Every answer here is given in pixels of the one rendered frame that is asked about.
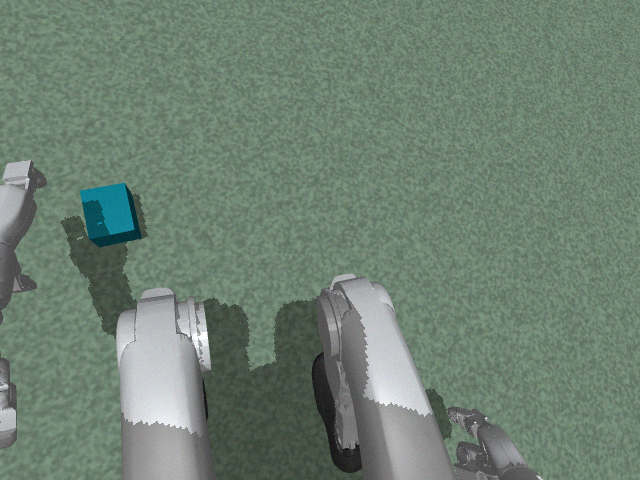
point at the right robot hand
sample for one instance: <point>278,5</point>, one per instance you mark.
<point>496,454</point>

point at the small box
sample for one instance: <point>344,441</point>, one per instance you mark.
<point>110,215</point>

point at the right robot foot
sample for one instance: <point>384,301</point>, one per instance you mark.
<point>346,460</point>

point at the left robot arm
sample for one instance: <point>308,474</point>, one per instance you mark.
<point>8,398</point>

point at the left robot hand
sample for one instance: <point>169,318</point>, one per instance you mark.
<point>17,211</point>

